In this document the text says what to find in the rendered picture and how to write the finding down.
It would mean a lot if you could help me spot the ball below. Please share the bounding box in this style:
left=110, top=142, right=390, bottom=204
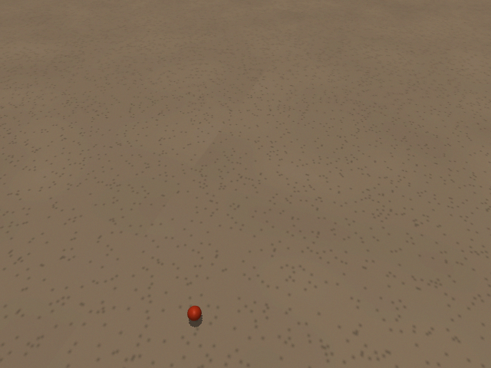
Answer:
left=187, top=306, right=202, bottom=321

